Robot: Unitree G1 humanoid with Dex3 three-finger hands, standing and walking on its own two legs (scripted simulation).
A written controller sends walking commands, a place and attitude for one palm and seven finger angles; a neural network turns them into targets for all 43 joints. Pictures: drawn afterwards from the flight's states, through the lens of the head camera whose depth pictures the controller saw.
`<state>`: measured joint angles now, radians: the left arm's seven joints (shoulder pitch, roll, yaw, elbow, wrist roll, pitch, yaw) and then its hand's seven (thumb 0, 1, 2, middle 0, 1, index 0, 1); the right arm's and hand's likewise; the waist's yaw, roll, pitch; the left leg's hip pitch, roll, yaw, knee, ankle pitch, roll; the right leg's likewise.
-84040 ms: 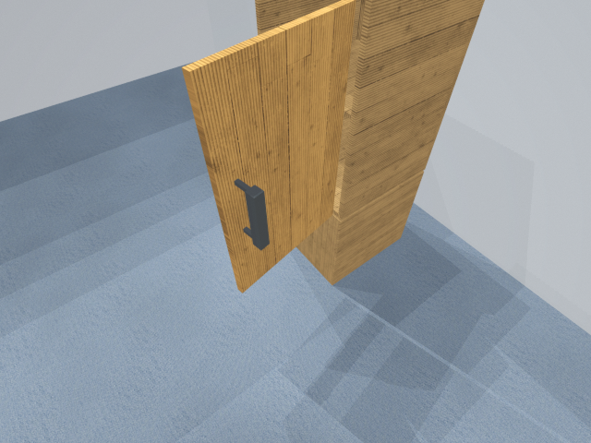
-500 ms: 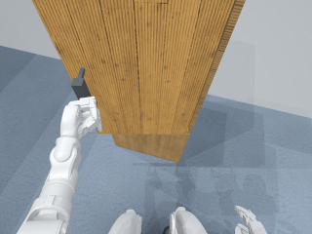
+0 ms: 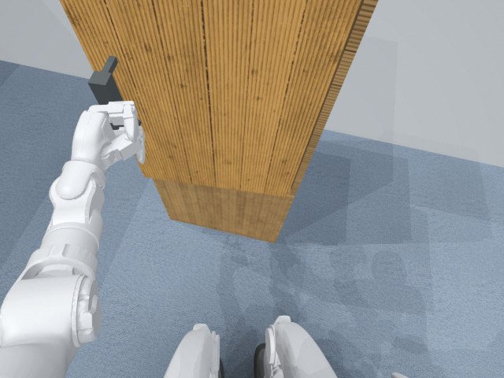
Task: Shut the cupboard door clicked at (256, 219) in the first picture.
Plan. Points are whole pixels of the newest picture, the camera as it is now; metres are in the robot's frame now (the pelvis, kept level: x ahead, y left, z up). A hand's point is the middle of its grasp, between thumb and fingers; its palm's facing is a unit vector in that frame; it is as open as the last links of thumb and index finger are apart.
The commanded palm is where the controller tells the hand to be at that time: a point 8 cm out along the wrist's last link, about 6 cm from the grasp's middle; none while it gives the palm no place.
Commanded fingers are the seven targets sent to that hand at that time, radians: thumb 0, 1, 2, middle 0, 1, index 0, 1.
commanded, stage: push the door shut along its arc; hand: left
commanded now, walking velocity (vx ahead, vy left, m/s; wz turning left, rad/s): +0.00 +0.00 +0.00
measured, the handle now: (121, 106) +0.55 +0.20 +0.05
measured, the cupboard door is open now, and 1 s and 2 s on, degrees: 5 0 0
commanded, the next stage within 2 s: pull the fist back off the door in 0.48 s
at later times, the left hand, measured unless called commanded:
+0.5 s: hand (140, 127) +0.50 +0.16 +0.06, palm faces -0.24 -0.97 -0.03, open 3.3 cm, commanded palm +0.53 +0.16 +0.06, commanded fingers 0.00 0.90 0.90 -1.30 -1.50 -1.30 -1.50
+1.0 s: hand (178, 117) +0.52 +0.10 +0.06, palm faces +0.03 -1.00 +0.00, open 3.1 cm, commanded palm +0.47 +0.16 +0.06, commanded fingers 0.00 0.90 0.90 -1.30 -1.50 -1.30 -1.50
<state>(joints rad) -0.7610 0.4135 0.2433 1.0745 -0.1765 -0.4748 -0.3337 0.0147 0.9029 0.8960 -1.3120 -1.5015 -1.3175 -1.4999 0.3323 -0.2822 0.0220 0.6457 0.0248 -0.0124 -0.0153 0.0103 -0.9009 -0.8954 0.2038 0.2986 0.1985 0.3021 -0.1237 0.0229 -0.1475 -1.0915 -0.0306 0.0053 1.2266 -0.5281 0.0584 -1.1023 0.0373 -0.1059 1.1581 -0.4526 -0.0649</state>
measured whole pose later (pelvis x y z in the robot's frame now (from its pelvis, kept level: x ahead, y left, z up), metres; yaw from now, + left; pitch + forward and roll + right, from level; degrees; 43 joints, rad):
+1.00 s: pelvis -0.01 +0.00 -0.01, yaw -1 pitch +25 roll -3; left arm -0.99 0.35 0.28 1.26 -0.03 -0.49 0.03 0.01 0.90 0.90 -1.31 -1.50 -1.32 -1.50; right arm 0.39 -0.27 0.04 0.65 -0.05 -0.02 0.06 0.01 -0.90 -0.90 0.20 0.30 0.20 0.30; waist -0.22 0.04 -0.16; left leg -1.18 -0.02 0.01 1.25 -0.51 0.06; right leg -1.19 0.04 -0.10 1.17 -0.42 -0.06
